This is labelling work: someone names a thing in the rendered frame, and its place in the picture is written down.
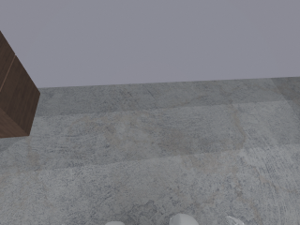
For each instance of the robot right hand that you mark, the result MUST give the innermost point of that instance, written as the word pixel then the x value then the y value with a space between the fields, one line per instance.
pixel 233 221

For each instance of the cupboard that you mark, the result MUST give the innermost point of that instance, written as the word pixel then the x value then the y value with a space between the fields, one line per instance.
pixel 18 95

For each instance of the robot right thigh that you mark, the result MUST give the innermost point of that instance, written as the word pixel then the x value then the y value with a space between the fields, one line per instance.
pixel 182 219

